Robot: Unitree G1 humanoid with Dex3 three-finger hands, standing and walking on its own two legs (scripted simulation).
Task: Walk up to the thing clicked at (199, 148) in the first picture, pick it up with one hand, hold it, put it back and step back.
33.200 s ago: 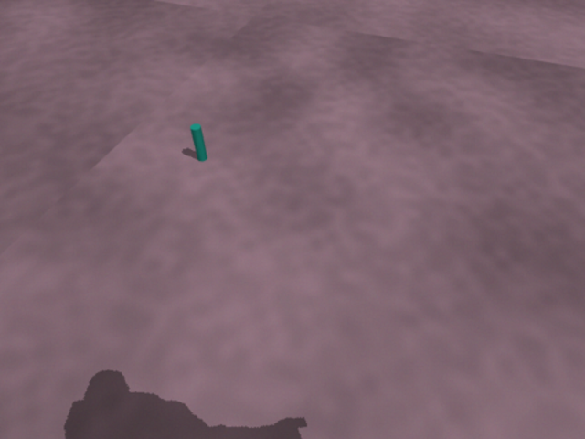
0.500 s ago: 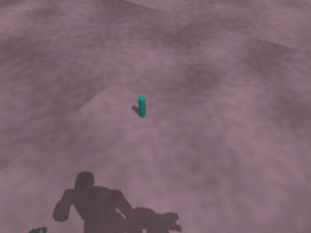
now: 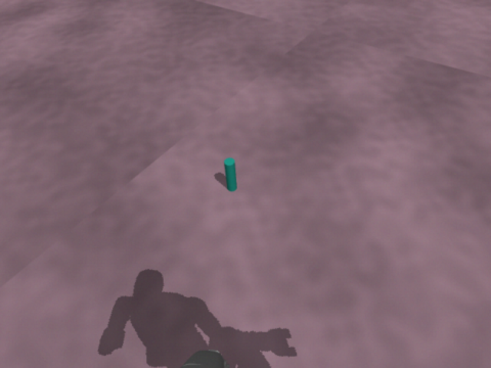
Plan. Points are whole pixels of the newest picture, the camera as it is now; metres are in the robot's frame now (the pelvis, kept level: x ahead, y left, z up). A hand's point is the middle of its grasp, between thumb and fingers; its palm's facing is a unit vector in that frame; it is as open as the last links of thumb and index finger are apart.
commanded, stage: step back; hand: left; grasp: from the side
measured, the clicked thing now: (230, 175) +1.05 +0.16 -0.67
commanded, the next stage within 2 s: stand in 0.32 s
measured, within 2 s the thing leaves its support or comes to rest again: neither
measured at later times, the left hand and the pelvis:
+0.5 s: hand out of the picture +0.10 +0.28 -0.15, palm faces -0.06 -0.93 -0.36, open 7.4 cm; pelvis +0.03 +0.03 +0.00, yaw -2 degrees
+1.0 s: hand out of the picture +0.13 +0.27 -0.14, palm faces -0.07 -0.94 -0.33, open 7.4 cm; pelvis +0.03 +0.03 +0.01, yaw -2 degrees
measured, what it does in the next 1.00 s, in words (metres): steps on the spot: left foot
